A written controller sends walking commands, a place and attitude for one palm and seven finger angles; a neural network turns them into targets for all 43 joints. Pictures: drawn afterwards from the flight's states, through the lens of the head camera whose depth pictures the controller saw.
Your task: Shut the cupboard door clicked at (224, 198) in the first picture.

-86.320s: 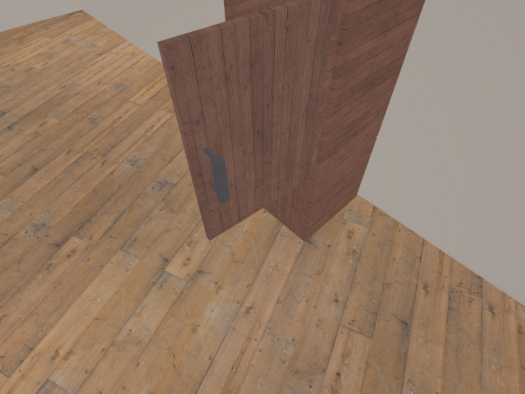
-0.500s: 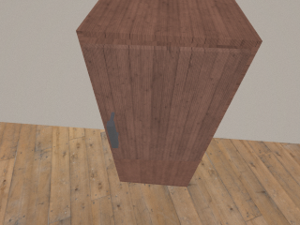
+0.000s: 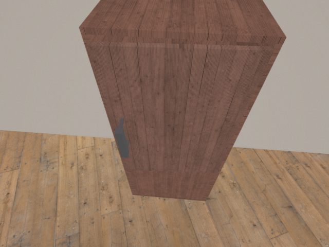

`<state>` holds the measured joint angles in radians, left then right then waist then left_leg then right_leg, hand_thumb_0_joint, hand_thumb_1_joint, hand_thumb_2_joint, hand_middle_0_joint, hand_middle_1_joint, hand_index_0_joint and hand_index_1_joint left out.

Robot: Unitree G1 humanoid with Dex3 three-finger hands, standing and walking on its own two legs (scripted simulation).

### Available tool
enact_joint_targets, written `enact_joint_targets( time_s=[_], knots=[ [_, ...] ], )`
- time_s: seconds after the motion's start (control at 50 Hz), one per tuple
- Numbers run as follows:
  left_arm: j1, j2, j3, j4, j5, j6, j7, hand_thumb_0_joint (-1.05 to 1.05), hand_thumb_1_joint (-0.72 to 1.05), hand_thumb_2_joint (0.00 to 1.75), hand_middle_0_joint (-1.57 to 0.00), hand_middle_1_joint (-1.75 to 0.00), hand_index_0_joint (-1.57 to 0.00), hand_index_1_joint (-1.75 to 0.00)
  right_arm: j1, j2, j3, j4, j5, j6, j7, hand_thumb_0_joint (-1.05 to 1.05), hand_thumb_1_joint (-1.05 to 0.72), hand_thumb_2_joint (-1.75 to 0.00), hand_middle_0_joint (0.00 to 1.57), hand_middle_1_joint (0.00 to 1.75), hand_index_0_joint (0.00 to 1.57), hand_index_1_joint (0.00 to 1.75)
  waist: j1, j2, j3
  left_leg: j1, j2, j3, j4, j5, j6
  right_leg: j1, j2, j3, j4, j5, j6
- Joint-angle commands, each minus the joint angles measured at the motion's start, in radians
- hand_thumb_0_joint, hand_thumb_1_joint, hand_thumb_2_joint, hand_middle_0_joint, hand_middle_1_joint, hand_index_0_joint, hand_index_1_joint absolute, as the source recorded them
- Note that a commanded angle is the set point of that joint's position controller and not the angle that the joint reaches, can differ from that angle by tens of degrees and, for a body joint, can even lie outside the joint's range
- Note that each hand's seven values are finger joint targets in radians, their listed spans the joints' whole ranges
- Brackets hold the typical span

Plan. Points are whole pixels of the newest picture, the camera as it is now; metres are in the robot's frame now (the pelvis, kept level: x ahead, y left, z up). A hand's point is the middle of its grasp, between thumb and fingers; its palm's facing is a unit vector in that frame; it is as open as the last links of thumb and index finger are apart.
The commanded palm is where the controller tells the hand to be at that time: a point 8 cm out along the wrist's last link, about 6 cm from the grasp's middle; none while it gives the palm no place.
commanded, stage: raise the hand and make a fist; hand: left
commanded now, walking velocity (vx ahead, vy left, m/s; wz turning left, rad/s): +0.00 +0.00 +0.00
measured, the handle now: (123, 138) +0.44 +0.17 -0.06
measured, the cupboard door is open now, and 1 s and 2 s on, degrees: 3 3 3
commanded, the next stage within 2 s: bring the fist close to the handle in 1.84 s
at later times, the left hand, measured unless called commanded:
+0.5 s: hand out of the picture +0.12 +0.17 -0.07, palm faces +0.07 -1.00 -0.06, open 5.4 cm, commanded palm +0.11 +0.23 -0.07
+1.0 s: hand (86, 233) +0.16 +0.20 -0.06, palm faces +0.03 -1.00 -0.03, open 3.3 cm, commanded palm +0.14 +0.26 -0.06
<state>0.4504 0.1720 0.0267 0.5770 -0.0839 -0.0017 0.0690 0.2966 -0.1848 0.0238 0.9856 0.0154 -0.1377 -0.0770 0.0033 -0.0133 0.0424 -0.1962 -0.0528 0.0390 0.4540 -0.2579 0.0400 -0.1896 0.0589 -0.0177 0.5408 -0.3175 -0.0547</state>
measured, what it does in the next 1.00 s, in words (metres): lowers itself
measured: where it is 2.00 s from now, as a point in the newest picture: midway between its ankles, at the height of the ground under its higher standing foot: outside the picture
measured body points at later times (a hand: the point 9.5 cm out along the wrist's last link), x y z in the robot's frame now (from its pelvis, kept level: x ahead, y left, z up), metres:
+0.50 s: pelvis -0.08 -0.01 -0.12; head -0.01 -0.01 +0.32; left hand +0.11 +0.23 -0.06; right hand +0.15 -0.24 -0.18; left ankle -0.01 +0.10 -0.74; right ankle -0.04 -0.06 -0.74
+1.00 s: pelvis -0.06 +0.04 -0.11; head +0.01 +0.04 +0.34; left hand +0.15 +0.26 -0.06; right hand +0.12 -0.21 -0.18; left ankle -0.01 +0.10 -0.74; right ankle -0.04 -0.06 -0.74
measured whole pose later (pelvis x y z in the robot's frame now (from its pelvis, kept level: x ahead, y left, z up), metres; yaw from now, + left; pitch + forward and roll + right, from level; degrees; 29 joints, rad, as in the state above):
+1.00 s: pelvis -0.06 +0.04 -0.11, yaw -2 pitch +17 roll -3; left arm 0.44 0.20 0.07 -0.03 -0.23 -0.47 -0.13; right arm 0.23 -0.25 -0.01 0.51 0.00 -0.17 -0.05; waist 0.00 0.04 -0.17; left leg -1.04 -0.06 -0.01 1.26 -0.52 0.07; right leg -0.97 0.07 -0.08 1.22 -0.55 -0.05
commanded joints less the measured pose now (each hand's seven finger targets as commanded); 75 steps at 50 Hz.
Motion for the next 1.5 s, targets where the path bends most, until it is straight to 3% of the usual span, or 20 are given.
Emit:
enact_joint_targets(
  time_s=[0.0, 0.04, 0.06, 0.1, 0.12, 0.14, 0.16, 0.2, 0.24, 0.28, 0.34, 0.36, 0.4, 0.5, 0.56, 0.68, 0.8, 0.9, 1.24, 1.48],
  knots=[
    [-0.182, -0.009, -0.02, -0.547, -0.081, -0.181, 0.006, 0.0, 0.9, 0.9, -0.27, -0.38, -0.27, -0.38, -0.057, -0.182, -0.066, -0.261, 0.008, -0.209, 0.019, 0.0, -0.9, -0.9, 0.2, 0.3, 0.2, 0.3, -0.084, 0.015, -0.044, -0.017, 0.094, -0.151, 0.106, 0.411, -0.055, -0.37, -0.041, -0.06, 0.119, 0.045, 0.034],
    [-0.051, 0.008, 0.077, -0.306, -0.101, -0.327, -0.066, 0.0, 0.9, 0.9, -0.31, -0.42, -0.31, -0.42, -0.112, -0.192, -0.089, -0.315, -0.016, -0.213, 0.041, 0.0, -0.9, -0.9, 0.2, 0.3, 0.2, 0.3, -0.047, -0.256, -0.015, -0.325, 0.052, -0.138, 0.274, 0.051, -0.047, -0.482, -0.067, -0.044, 0.126, 0.005, 0.033],
    [0.1, 0.0, 0.103, -0.257, -0.118, -0.41, -0.129, 0.0, 0.9, 0.9, -0.33, -0.44, -0.33, -0.44, -0.131, -0.182, -0.095, -0.358, -0.011, -0.218, 0.057, 0.0, -0.9, -0.9, 0.2, 0.3, 0.2, 0.3, 0.012, -0.23, -0.079, -0.395, 0.022, -0.115, 0.35, 0.078, -0.049, -0.444, -0.091, 0.015, 0.184, 0.152, 0.034],
    [0.198, -0.026, 0.121, -0.292, -0.181, -0.589, -0.274, 0.0, 0.9, 0.9, -0.36, -0.48, -0.36, -0.48, -0.155, -0.173, -0.099, -0.41, -0.022, -0.207, 0.082, 0.0, -0.9, -0.9, 0.2, 0.3, 0.2, 0.3, 0.06, -0.303, -0.263, -0.565, -0.007, -0.084, 0.502, 0.092, -0.069, -0.395, -0.115, 0.108, 0.357, 0.471, 0.071],
    [0.16, -0.008, 0.127, -0.297, -0.198, -0.674, -0.347, 0.0, 0.9, 0.9, -0.38, -0.5, -0.38, -0.5, -0.173, -0.159, -0.102, -0.425, -0.013, -0.204, 0.092, 0.0, -0.9, -0.9, 0.2, 0.3, 0.2, 0.3, 0.061, -0.302, -0.271, -0.681, -0.018, -0.071, 0.546, -0.025, -0.081, -0.42, -0.125, 0.167, 0.377, 0.34, 0.086],
    [0.153, 0.032, 0.153, -0.301, -0.21, -0.728, -0.406, 0.0, 0.9, 0.9, -0.4, -0.52, -0.4, -0.52, -0.184, -0.163, -0.11, -0.463, -0.007, -0.196, 0.096, 0.0, -0.9, -0.9, 0.2, 0.3, 0.2, 0.3, 0.065, -0.226, -0.277, -0.739, -0.018, -0.058, 0.59, -0.059, -0.078, -0.448, -0.125, 0.199, 0.404, 0.242, 0.076],
    [0.169, 0.101, 0.224, -0.294, -0.222, -0.72, -0.43, 0.0, 0.9, 0.9, -0.42, -0.54, -0.42, -0.54, -0.181, -0.165, -0.116, -0.498, -0.001, -0.172, 0.097, 0.0, -0.9, -0.9, 0.2, 0.3, 0.2, 0.3, 0.088, -0.109, -0.286, -0.763, -0.022, -0.037, 0.625, -0.049, -0.072, -0.431, -0.133, 0.232, 0.418, 0.252, 0.065],
    [0.119, 0.142, 0.246, -0.42, -0.247, -0.642, -0.439, 0.0, 0.9, 0.9, -0.46, -0.58, -0.46, -0.58, -0.216, -0.165, -0.109, -0.598, 0.01, -0.136, 0.086, 0.0, -0.9, -0.9, 0.2, 0.3, 0.2, 0.3, 0.097, -0.095, -0.358, -0.803, -0.03, -0.022, 0.646, -0.105, -0.055, -0.389, -0.138, 0.287, 0.377, 0.05, 0.079],
    [0.011, 0.157, 0.245, -0.544, -0.257, -0.575, -0.391, 0.0, 0.9, 0.9, -0.49, -0.62, -0.49, -0.62, -0.225, -0.158, -0.101, -0.657, 0.02, -0.113, 0.064, 0.0, -0.9, -0.9, 0.2, 0.3, 0.2, 0.3, 0.074, -0.06, -0.329, -0.826, -0.018, -0.025, 0.668, -0.196, -0.039, -0.452, -0.139, 0.335, 0.302, -0.208, 0.091],
    [-0.123, 0.172, 0.234, -0.694, -0.235, -0.582, -0.319, 0.0, 0.9, 0.9, -0.53, -0.66, -0.53, -0.66, -0.19, -0.15, -0.096, -0.66, 0.017, -0.106, 0.047, 0.0, -0.9, -0.9, 0.2, 0.3, 0.2, 0.3, 0.034, -0.015, -0.345, -0.809, 0.011, -0.05, 0.693, -0.23, -0.025, -0.544, -0.119, 0.319, 0.304, -0.336, 0.086],
    [-0.242, 0.157, 0.147, -0.902, -0.187, -0.662, -0.251, 0.0, 0.9, 0.9, -0.58, -0.72, -0.58, -0.72, -0.158, -0.152, -0.088, -0.634, 0.004, -0.13, 0.033, 0.0, -0.9, -0.9, 0.2, 0.3, 0.2, 0.3, -0.026, 0.064, -0.391, -0.743, 0.035, -0.072, 0.724, -0.199, -0.008, -0.635, -0.088, 0.257, 0.344, -0.3, 0.067],
    [-0.28, 0.164, 0.124, -0.931, -0.176, -0.676, -0.248, 0.0, 0.9, 0.9, -0.6, -0.74, -0.6, -0.74, -0.15, -0.16, -0.081, -0.621, -0.001, -0.136, 0.026, 0.0, -0.9, -0.9, 0.2, 0.3, 0.2, 0.3, -0.057, 0.043, -0.384, -0.75, 0.042, -0.087, 0.734, -0.2, -0.003, -0.666, -0.073, 0.235, 0.365, -0.295, 0.062],
    [-0.222, 0.144, 0.095, -0.832, -0.175, -0.67, -0.273, 0.0, 0.9, 0.9, -0.64, -0.78, -0.64, -0.78, -0.141, -0.164, -0.073, -0.591, 0.002, -0.148, 0.017, 0.0, -0.9, -0.9, 0.2, 0.3, 0.2, 0.3, -0.072, 0.018, -0.347, -0.796, 0.044, -0.094, 0.756, -0.224, -0.006, -0.687, -0.072, 0.222, 0.368, -0.307, 0.065],
    [-0.105, 0.163, 0.132, -0.707, -0.215, -0.518, -0.327, 0.0, 0.9, 0.9, -0.73, -0.88, -0.73, -0.88, -0.138, -0.171, -0.062, -0.604, 0.023, -0.144, 0.0, 0.0, -0.9, -0.9, 0.2, 0.3, 0.2, 0.3, -0.008, 0.022, -0.404, -0.816, 0.039, -0.096, 0.717, -0.219, -0.009, -0.597, -0.082, 0.213, 0.349, -0.342, 0.066],
    [-0.049, 0.191, 0.203, -0.72, -0.222, -0.436, -0.292, 0.0, 0.9, 0.9, -0.79, -0.94, -0.79, -0.94, -0.146, -0.155, -0.06, -0.618, 0.03, -0.126, 0.001, 0.0, -0.9, -0.9, 0.2, 0.3, 0.2, 0.3, 0.037, 0.003, -0.451, -0.795, 0.039, -0.101, 0.68, -0.166, -0.01, -0.515, -0.083, 0.198, 0.357, -0.262, 0.071],
    [-0.029, 0.135, 0.177, -0.75, -0.198, -0.485, -0.216, 0.0, 0.9, 0.9, -0.9, -1.06, -0.9, -1.06, -0.136, -0.146, -0.064, -0.611, 0.006, -0.111, 0.013, 0.0, -0.9, -0.9, 0.2, 0.3, 0.2, 0.3, 0.016, -0.038, -0.403, -0.783, 0.044, -0.112, 0.649, -0.121, -0.018, -0.555, -0.072, 0.124, 0.421, -0.119, 0.063],
    [-0.035, 0.122, 0.118, -0.78, -0.178, -0.558, -0.222, 0.0, 0.9, 0.9, -1.01, -1.18, -1.01, -1.18, -0.112, -0.173, -0.075, -0.617, -0.001, -0.114, 0.019, 0.0, -0.9, -0.9, 0.2, 0.3, 0.2, 0.3, 0.008, 0.036, -0.424, -0.683, 0.046, -0.122, 0.611, -0.111, -0.015, -0.659, -0.034, 0.029, 0.478, -0.142, 0.024],
    [-0.025, 0.116, 0.101, -0.829, -0.163, -0.548, -0.198, 0.0, 0.9, 0.9, -1.1, -1.28, -1.1, -1.28, -0.101, -0.183, -0.075, -0.63, -0.006, -0.095, 0.02, 0.0, -0.9, -0.9, 0.2, 0.3, 0.2, 0.3, 0.006, 0.077, -0.436, -0.588, 0.055, -0.158, 0.563, -0.078, -0.034, -0.703, -0.016, -0.037, 0.513, -0.099, 0.009],
    [-0.089, 0.137, 0.12, -0.817, -0.161, -0.496, -0.222, 0.0, 0.9, 0.9, -1.3, -1.5, -1.3, -1.5, -0.09, -0.191, -0.064, -0.658, -0.007, -0.037, 0.027, 0.0, -0.9, -0.9, 0.2, 0.3, 0.2, 0.3, 0.0, 0.105, -0.424, -0.522, 0.067, -0.207, 0.526, -0.055, -0.079, -0.717, -0.004, -0.061, 0.516, -0.08, 0.003],
    [-0.101, 0.153, 0.151, -0.747, -0.199, -0.485, -0.257, 0.0, 0.9, 0.9, -1.3, -1.5, -1.3, -1.5, -0.099, -0.192, -0.059, -0.65, 0.003, -0.039, 0.022, 0.0, -0.9, -0.9, 0.2, 0.3, 0.2, 0.3, 0.005, 0.059, -0.415, -0.607, 0.047, -0.162, 0.549, -0.097, -0.047, -0.648, -0.006, -0.031, 0.48, -0.097, 0.004]
  ],
)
